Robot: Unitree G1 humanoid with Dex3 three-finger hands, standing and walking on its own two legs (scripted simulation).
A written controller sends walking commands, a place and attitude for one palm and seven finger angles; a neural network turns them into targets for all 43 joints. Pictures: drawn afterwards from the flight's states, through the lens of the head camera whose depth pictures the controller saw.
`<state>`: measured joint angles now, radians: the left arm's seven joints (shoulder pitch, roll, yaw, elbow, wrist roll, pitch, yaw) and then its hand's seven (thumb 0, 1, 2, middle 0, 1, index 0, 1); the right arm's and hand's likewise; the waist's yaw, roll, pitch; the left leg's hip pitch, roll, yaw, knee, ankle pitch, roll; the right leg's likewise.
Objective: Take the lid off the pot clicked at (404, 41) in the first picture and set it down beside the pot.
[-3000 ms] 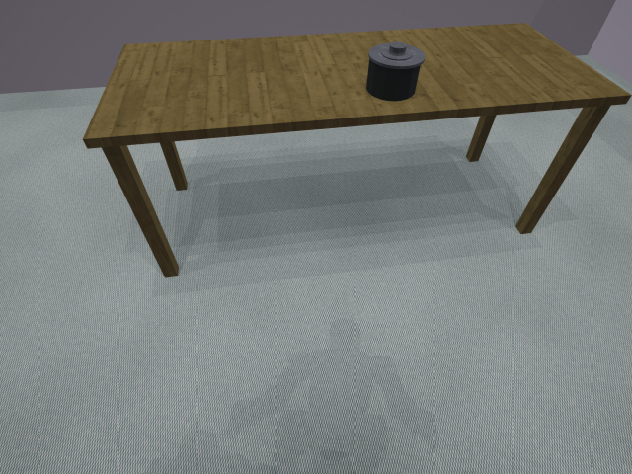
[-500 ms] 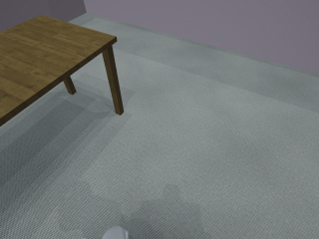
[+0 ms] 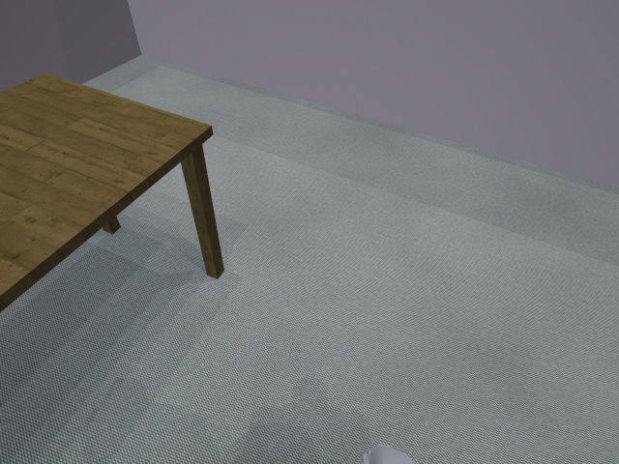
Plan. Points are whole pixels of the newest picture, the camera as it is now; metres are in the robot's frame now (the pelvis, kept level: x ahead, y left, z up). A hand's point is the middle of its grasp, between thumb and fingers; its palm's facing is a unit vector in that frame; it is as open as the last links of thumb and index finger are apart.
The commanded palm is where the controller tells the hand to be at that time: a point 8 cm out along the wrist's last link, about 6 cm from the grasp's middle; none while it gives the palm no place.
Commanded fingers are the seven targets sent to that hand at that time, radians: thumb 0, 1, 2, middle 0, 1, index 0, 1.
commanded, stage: walk to a spot facing it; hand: left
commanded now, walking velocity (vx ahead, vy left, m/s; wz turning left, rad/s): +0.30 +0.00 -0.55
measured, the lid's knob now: out of the picture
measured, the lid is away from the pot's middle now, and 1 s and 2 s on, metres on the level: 0.00 0.00 0.00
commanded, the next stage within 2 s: turn to face it in 0.12 s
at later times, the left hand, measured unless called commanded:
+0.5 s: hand (288, 356) +0.33 +0.07 -0.16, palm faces -0.10 -0.98 -0.18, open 7.3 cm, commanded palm none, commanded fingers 0.00 0.90 0.90 -0.20 -0.30 -0.20 -0.30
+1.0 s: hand (226, 391) +0.26 +0.16 -0.17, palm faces +0.27 -0.92 -0.29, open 7.3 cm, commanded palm none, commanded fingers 0.00 0.90 0.90 -0.20 -0.30 -0.20 -0.30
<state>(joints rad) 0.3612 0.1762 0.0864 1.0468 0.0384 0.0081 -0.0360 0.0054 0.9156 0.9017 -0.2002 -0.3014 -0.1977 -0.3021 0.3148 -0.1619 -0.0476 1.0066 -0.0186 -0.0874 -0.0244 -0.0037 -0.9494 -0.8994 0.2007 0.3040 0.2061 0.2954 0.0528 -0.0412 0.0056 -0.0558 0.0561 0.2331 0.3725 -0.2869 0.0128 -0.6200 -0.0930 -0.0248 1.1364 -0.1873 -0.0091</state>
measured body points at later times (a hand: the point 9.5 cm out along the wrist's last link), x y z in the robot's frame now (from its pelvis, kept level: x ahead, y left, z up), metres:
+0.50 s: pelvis +0.19 -0.08 -0.01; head +0.19 -0.09 +0.44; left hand +0.33 +0.12 -0.15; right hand +0.16 -0.30 -0.17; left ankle +0.22 +0.06 -0.68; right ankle +0.24 -0.15 -0.74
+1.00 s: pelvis +0.24 -0.07 -0.01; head +0.26 -0.07 +0.44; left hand +0.25 +0.21 -0.14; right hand +0.35 -0.31 -0.15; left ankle +0.25 +0.04 -0.74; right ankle +0.27 -0.22 -0.69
